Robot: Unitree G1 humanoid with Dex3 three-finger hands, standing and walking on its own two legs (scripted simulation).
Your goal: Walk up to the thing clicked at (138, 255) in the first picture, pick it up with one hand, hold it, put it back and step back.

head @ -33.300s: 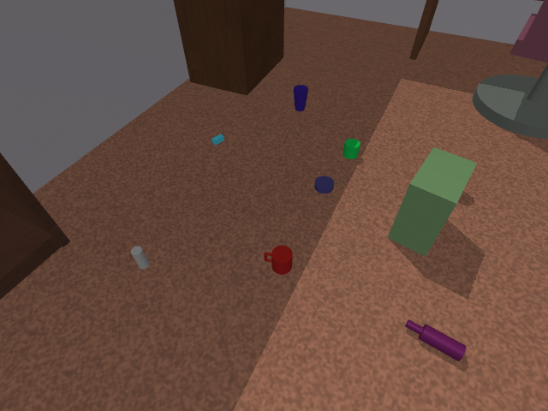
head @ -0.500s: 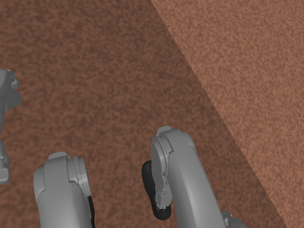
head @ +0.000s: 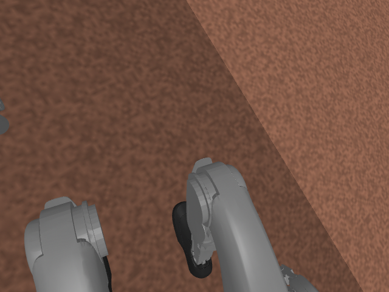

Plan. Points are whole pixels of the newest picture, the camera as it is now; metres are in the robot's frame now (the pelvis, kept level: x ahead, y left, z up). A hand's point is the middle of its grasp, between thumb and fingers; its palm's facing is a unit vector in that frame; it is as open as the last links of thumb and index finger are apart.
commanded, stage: rest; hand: left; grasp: from above
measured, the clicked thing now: out of the picture +0.49 +0.30 -0.24
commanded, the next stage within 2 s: open in 0.54 s
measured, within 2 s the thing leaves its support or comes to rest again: rests again in 0.18 s
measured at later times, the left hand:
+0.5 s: hand out of the picture +0.47 +0.30 -0.23, palm faces -0.45 -0.13 -0.89, open 7.1 cm
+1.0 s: hand out of the picture +0.48 +0.30 -0.23, palm faces -0.42 -0.12 -0.90, open 9.7 cm
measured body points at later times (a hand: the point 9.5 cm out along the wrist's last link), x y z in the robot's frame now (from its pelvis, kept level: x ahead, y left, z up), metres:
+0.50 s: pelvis +0.00 +0.00 +0.00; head +0.27 +0.11 +0.34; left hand +0.49 +0.31 -0.18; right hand +0.03 -0.26 -0.07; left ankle +0.06 +0.12 -0.28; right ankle +0.11 -0.12 -0.28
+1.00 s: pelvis +0.00 +0.01 +0.00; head +0.27 +0.11 +0.34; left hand +0.49 +0.30 -0.18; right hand +0.03 -0.25 -0.06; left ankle +0.06 +0.12 -0.28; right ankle +0.11 -0.12 -0.28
